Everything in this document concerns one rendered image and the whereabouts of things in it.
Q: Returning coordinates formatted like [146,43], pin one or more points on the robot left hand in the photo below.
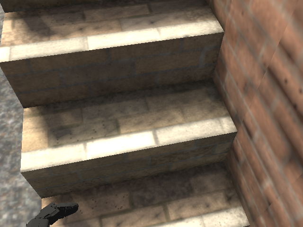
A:
[52,212]

